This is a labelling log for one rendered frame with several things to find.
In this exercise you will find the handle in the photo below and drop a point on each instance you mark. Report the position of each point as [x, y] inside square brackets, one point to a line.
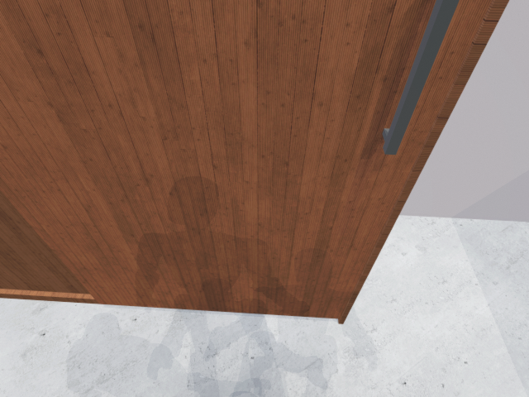
[437, 26]

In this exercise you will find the wardrobe door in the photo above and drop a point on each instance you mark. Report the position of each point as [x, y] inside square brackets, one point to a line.
[26, 261]
[218, 155]

